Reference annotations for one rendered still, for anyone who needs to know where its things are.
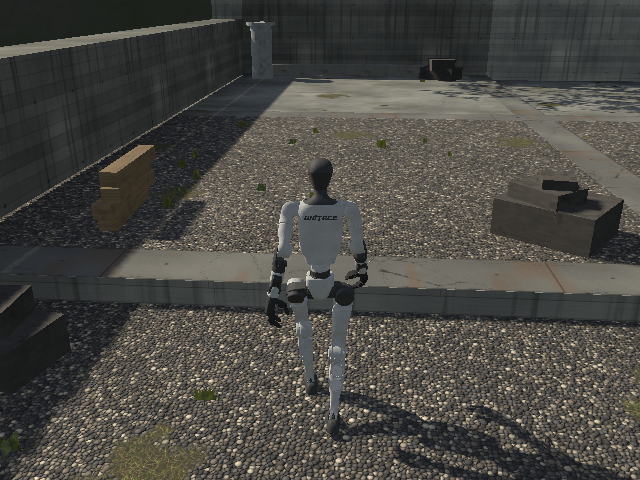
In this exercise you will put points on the robot right hand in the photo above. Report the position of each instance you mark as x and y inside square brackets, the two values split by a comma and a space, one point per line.
[353, 274]

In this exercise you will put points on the robot left forearm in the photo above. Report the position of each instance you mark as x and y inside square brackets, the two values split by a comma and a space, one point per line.
[277, 274]

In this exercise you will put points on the robot right forearm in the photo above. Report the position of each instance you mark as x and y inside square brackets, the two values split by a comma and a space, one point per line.
[361, 261]

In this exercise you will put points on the right robot shin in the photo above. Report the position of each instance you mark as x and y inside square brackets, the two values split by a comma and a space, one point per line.
[336, 380]

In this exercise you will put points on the left robot upper arm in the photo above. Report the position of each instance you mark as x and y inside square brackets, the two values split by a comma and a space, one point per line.
[288, 212]

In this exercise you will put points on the right robot thigh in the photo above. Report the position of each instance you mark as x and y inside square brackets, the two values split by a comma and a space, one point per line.
[341, 312]

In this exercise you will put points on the right robot upper arm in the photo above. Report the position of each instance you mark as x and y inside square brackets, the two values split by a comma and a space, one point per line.
[352, 212]

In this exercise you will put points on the robot left hand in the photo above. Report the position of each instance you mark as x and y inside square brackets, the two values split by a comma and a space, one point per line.
[269, 310]

